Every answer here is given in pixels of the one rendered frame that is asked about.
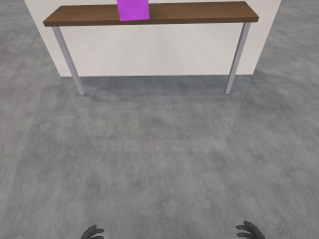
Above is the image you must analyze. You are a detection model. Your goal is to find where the right robot hand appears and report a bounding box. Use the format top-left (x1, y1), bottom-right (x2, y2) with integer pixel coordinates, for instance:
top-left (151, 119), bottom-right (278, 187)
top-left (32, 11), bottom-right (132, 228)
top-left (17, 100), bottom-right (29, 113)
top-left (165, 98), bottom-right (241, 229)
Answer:
top-left (236, 220), bottom-right (266, 239)

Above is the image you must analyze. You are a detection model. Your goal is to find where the table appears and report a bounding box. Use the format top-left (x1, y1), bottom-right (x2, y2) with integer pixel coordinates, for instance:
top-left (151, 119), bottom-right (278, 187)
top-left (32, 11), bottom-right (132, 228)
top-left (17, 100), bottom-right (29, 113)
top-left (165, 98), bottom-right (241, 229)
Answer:
top-left (43, 1), bottom-right (259, 96)

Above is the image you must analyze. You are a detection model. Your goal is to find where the left robot hand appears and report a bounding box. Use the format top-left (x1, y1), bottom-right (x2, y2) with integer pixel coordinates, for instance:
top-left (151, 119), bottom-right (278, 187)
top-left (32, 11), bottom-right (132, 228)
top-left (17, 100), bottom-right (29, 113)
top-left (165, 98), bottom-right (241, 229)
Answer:
top-left (81, 224), bottom-right (105, 239)

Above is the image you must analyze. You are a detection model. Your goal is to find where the carton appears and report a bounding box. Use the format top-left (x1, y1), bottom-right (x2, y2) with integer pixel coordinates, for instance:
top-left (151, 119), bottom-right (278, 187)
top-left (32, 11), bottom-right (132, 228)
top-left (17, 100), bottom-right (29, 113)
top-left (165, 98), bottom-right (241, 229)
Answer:
top-left (117, 0), bottom-right (150, 21)

